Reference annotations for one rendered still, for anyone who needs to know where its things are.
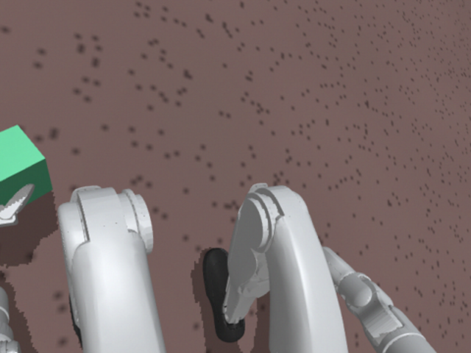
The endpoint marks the left robot arm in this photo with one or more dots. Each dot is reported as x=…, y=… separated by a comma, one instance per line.
x=7, y=342

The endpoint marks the right robot hand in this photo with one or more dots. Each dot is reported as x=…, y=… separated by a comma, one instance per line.
x=339, y=269

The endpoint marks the carton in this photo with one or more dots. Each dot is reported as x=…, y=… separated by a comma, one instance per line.
x=21, y=163

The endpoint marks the right robot foot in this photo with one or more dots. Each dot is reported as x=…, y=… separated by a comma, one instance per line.
x=215, y=273

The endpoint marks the right robot arm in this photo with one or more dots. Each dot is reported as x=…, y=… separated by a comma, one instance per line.
x=386, y=327

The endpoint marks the left robot hand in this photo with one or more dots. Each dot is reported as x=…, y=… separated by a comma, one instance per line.
x=8, y=213

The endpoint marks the left robot foot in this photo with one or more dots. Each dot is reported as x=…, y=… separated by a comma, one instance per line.
x=76, y=328

